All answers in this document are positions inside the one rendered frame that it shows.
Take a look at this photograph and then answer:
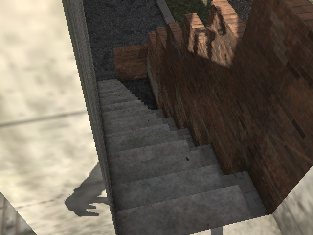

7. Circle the stairs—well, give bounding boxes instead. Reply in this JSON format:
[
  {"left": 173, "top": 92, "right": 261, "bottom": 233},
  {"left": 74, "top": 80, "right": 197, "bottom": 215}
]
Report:
[{"left": 97, "top": 78, "right": 253, "bottom": 235}]

